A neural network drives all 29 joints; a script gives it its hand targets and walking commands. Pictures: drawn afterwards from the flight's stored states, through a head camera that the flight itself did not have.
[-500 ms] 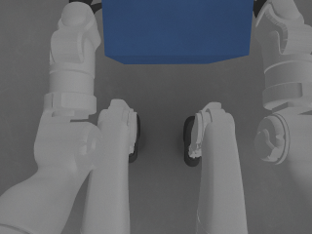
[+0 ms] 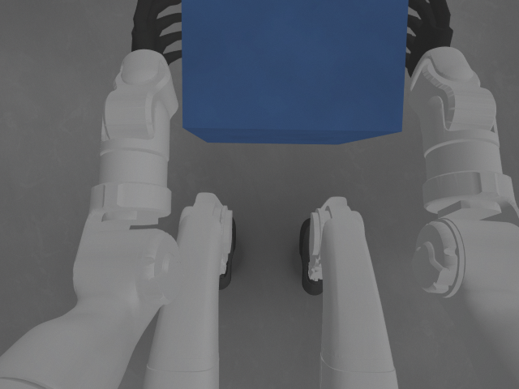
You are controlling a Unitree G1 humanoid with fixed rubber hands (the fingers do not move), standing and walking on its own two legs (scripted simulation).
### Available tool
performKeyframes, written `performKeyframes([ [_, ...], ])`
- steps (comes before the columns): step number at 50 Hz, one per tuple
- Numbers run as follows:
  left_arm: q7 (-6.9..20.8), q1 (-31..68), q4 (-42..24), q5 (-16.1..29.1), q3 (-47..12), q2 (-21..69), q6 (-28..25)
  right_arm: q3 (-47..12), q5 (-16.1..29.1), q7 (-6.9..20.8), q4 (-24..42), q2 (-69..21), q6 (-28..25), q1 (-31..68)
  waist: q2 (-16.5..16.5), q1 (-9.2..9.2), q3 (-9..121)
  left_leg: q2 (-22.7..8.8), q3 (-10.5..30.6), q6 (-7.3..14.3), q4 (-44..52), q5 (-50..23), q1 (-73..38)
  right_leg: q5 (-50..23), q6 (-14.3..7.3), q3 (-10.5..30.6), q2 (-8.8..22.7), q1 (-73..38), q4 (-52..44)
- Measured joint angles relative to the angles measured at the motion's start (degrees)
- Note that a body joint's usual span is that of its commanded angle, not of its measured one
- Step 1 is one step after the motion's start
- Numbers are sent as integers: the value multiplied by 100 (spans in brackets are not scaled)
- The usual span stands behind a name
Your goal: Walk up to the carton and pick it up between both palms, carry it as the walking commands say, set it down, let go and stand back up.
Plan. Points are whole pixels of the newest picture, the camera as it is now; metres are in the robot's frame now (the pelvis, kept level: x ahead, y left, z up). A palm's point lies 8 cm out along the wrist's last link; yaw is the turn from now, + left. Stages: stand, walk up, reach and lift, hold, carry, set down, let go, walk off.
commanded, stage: reach and lift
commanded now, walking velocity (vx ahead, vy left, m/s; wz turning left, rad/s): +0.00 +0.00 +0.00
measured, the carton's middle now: (282, 88) +0.50 -0.01 -0.14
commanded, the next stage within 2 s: none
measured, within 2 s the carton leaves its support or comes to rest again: neither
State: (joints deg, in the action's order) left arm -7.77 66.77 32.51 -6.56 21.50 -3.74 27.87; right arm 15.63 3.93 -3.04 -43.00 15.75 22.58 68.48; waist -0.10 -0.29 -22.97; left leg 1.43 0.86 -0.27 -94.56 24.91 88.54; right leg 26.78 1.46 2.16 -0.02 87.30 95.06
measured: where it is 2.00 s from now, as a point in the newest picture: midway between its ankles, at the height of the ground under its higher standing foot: (266, 267)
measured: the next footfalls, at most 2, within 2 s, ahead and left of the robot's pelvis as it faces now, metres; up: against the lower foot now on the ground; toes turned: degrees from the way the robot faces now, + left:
none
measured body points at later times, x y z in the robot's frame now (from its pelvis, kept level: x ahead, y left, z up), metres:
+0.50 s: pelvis +0.06 +0.00 +0.08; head +0.22 +0.00 +0.50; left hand +0.51 +0.15 +0.06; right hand +0.51 -0.19 +0.05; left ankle +0.16 +0.11 -0.50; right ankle +0.15 -0.14 -0.50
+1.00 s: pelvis +0.11 +0.01 +0.15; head +0.23 +0.01 +0.59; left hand +0.49 +0.16 +0.12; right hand +0.49 -0.18 +0.11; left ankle +0.16 +0.11 -0.50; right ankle +0.15 -0.14 -0.50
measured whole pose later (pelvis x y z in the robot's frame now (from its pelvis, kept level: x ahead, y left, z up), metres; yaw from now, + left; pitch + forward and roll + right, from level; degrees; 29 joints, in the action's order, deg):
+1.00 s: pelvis +0.11 +0.01 +0.15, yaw -1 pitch +26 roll -1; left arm -3.5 28.5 28.6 -13.1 22.8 9.0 21.5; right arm 21.3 -8.3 0.9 -36.9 0.2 18.8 30.1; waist -0.1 -0.4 12.8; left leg 1.1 0.9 0.1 -59.4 22.4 62.5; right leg 22.9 1.5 2.8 -0.1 61.5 58.7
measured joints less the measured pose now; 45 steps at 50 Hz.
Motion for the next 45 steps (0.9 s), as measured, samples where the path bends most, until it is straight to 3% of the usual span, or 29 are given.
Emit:
performKeyframes([
  [14,46,-1119,7,-119,1,356,-10,0,-172,29,-1,-384,13,-1121,0,15,1382,-6,0,0,745,20,-339,0,0,8,0,-309,-727],
  [21,371,-1789,544,-746,306,646,-260,370,-775,133,-78,-841,33,-1936,0,12,2996,-11,0,0,1287,44,-374,15,0,14,0,-331,-1270],
  [28,523,-2077,560,-1098,557,806,-295,621,-1214,223,-81,-1112,-14,-2238,0,8,3351,-13,0,0,1956,-38,-857,-82,0,25,0,-809,-1948],
  [45,416,-3783,-388,-563,132,1229,-665,566,-1220,392,588,-1555,-455,-3746,1,-4,3572,-32,0,15,3194,-144,-2140,-258,0,61,-6,-2109,-3279],
])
